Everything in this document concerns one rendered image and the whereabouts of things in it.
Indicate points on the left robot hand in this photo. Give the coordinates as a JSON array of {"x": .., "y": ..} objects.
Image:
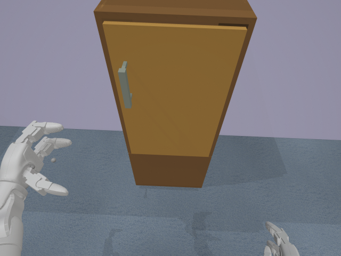
[{"x": 15, "y": 165}]

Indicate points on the cupboard door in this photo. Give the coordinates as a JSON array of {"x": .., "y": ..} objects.
[{"x": 179, "y": 76}]

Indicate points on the handle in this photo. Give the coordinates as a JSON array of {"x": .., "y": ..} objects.
[{"x": 127, "y": 96}]

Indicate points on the robot left forearm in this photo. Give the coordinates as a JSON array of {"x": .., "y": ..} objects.
[{"x": 12, "y": 197}]

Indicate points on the right robot hand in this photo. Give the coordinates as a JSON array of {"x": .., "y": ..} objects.
[{"x": 282, "y": 240}]

